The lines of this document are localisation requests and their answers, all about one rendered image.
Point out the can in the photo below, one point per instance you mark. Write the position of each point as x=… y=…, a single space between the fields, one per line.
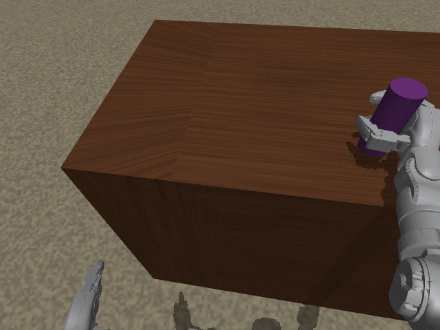
x=399 y=103

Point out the right robot hand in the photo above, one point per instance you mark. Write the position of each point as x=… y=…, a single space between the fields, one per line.
x=423 y=129

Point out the right robot arm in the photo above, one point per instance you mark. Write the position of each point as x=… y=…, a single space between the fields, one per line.
x=415 y=290

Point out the left robot hand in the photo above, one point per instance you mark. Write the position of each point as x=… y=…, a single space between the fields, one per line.
x=85 y=304

